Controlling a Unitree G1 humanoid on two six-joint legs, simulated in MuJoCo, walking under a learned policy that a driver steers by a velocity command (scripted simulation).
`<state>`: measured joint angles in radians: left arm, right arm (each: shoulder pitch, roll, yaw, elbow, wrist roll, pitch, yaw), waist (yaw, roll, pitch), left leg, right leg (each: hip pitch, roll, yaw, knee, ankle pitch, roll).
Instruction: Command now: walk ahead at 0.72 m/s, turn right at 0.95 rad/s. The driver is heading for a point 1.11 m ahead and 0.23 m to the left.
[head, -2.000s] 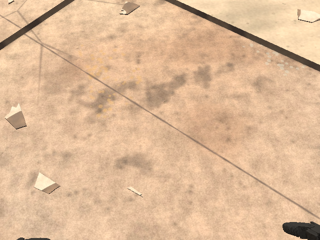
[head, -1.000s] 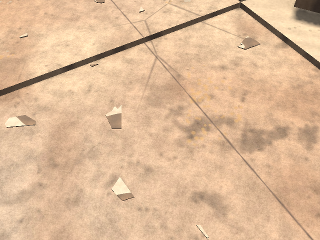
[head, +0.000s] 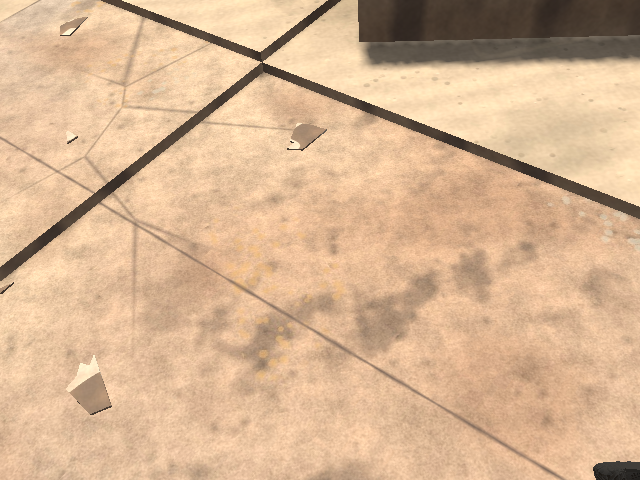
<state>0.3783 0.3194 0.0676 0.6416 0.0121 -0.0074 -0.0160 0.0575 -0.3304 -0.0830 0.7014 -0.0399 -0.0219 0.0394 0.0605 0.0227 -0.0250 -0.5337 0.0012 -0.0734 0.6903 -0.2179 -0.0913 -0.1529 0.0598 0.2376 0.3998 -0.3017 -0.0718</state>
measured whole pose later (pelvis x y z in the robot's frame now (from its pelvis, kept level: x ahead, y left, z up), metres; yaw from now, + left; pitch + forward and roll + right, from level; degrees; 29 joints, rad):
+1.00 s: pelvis +0.77 +0.01 -0.06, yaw +20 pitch +0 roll -1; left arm 0.40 0.26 0.02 0.85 0.04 -0.06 0.01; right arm 0.10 -0.33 -0.04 0.70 -0.02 -0.01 0.05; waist 0.01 0.02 0.06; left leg -0.54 -0.13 0.13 0.76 -0.25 0.22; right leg -0.03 -0.04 -0.11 1.24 -0.35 0.03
